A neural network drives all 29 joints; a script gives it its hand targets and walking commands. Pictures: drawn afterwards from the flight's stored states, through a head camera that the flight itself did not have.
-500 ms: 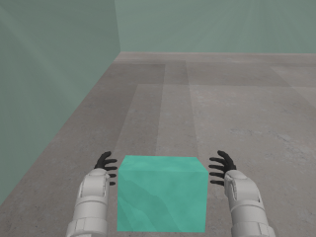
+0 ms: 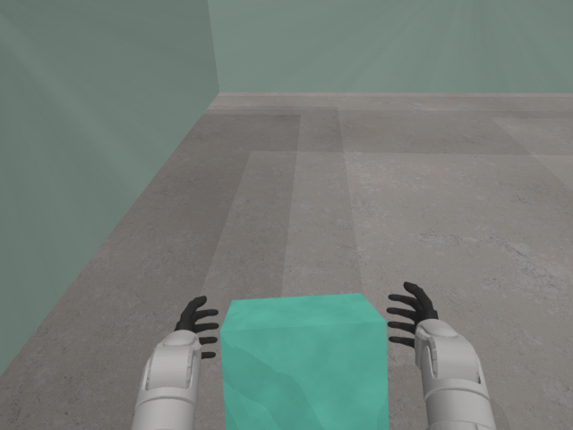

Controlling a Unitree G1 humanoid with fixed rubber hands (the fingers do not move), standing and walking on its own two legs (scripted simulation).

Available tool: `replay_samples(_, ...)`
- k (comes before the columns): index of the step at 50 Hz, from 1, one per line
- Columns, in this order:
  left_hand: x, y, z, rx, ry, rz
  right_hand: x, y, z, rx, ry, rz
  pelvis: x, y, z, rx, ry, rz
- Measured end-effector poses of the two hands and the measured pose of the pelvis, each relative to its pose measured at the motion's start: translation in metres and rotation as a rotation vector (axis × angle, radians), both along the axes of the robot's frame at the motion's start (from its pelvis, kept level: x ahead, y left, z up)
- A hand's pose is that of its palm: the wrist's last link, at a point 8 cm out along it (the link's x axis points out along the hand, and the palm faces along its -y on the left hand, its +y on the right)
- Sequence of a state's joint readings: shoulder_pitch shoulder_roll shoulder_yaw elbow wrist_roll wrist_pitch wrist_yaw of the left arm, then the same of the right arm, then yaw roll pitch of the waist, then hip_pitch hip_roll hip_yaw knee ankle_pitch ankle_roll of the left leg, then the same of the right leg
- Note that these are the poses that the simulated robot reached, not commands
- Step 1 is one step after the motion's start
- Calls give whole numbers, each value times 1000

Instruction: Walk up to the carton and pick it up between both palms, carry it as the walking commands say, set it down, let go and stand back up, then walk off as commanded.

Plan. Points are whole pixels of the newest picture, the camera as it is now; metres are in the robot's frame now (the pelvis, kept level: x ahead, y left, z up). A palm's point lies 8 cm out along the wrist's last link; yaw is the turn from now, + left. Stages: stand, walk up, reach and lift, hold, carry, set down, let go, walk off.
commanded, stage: hold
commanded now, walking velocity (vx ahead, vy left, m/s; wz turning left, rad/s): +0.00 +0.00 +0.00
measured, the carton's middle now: (302, 359) +0.33 +0.00 -0.11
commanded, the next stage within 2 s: carry in 0.88 s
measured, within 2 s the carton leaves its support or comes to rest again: neither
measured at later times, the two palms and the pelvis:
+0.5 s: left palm (180, 334) +0.28 +0.18 +0.04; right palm (420, 333) +0.28 -0.17 +0.04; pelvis +0.00 +0.00 +0.00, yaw +0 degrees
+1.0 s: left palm (183, 344) +0.27 +0.18 +0.04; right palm (422, 330) +0.28 -0.17 +0.05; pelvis +0.00 +0.00 -0.01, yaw +1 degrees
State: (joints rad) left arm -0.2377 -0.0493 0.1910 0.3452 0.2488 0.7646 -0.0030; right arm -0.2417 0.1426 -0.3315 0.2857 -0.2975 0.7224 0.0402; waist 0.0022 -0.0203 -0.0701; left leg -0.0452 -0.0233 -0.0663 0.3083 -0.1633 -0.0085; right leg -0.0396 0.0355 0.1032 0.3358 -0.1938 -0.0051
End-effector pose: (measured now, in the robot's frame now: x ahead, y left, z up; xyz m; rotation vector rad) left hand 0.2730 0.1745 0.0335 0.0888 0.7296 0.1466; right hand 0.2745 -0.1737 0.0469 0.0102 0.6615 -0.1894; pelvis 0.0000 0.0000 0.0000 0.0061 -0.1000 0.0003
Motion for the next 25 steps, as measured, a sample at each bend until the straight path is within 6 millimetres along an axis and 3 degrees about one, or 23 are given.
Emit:
replay_samples(13,-1,6,8,-4,-21,-12,-9,5,1,-6,-11,4,-10,4,-1,-6,0,0)
replay_samples(25,12,8,7,3,-29,-1,1,7,-5,1,1,14,-2,5,0,-5,19,1)
